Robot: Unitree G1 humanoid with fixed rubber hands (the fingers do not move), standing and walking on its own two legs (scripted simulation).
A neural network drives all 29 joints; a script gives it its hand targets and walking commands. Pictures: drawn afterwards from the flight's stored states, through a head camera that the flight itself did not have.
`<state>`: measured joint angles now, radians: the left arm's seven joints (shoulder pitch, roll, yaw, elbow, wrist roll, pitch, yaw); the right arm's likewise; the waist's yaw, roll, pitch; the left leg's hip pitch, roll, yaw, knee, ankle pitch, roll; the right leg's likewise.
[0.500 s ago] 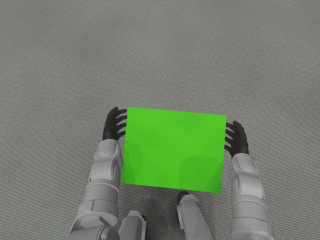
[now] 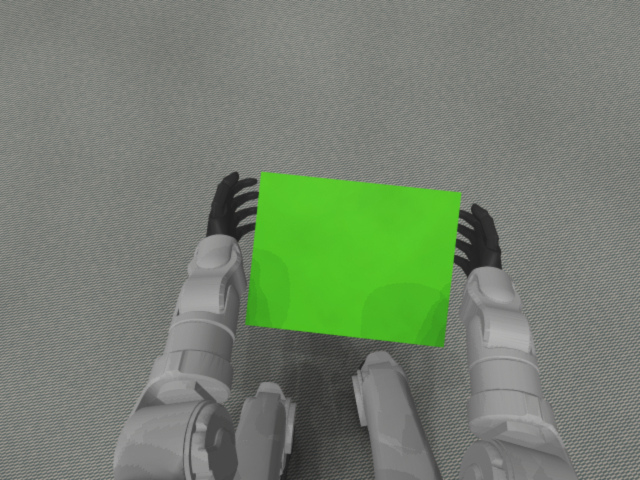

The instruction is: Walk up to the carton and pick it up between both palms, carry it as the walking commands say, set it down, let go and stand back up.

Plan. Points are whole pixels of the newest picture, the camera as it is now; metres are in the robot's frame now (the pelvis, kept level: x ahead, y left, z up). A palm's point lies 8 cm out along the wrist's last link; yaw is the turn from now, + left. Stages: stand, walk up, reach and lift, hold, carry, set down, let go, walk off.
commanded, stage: set down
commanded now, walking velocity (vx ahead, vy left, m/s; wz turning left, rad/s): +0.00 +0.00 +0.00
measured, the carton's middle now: (348, 255) +0.41 -0.09 -0.19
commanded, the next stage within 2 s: none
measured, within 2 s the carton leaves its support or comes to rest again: neither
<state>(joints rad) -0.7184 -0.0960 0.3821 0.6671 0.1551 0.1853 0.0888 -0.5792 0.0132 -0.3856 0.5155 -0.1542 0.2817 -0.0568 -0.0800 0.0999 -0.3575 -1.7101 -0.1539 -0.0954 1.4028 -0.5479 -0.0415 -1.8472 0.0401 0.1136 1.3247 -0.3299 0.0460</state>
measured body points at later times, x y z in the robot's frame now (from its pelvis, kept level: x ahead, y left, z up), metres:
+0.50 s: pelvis -0.03 +0.01 -0.07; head +0.24 -0.04 +0.28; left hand +0.47 +0.07 -0.18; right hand +0.38 -0.25 -0.20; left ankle +0.03 +0.13 -0.56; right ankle +0.10 -0.13 -0.56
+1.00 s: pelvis -0.04 +0.00 -0.14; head +0.27 -0.05 +0.18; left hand +0.48 +0.06 -0.27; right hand +0.40 -0.26 -0.29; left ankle +0.03 +0.13 -0.56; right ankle +0.10 -0.13 -0.56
